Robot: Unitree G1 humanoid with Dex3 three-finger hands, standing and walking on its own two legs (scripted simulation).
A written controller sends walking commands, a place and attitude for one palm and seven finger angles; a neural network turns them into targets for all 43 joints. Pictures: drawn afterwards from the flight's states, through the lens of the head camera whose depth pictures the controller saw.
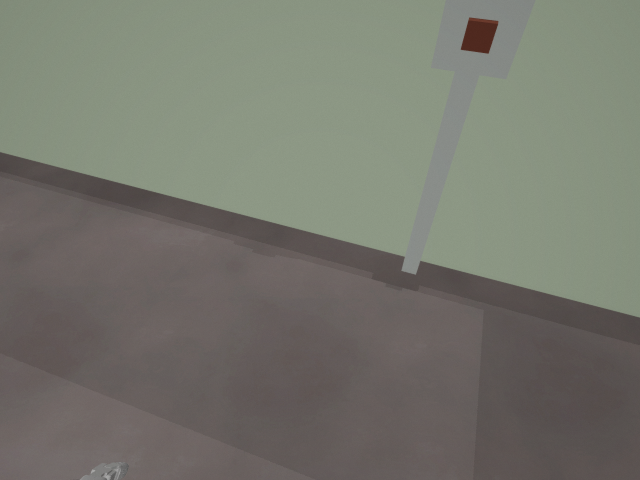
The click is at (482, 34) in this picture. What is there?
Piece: button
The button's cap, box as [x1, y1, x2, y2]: [461, 17, 497, 53]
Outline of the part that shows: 469,17 461,49 488,53 497,25 497,21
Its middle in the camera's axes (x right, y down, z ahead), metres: +0.36 -0.46 +0.87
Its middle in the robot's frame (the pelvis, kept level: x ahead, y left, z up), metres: +1.00 -0.30 +0.15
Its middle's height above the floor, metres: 0.92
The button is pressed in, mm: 0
